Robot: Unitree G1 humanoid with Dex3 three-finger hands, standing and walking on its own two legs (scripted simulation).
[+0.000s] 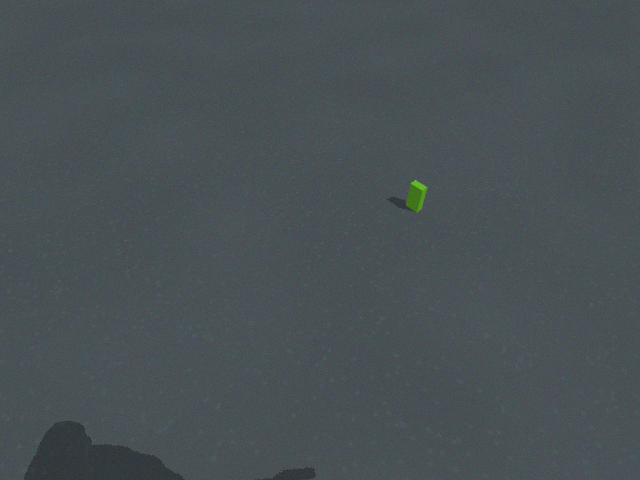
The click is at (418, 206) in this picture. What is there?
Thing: carton on end
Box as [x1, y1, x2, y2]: [406, 180, 426, 212]
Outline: 415,180 410,184 406,205 416,212 421,208 426,187
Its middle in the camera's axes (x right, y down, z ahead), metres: +0.44 -0.18 +1.76
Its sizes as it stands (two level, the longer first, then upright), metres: 0.066 0.035 0.132
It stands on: the floor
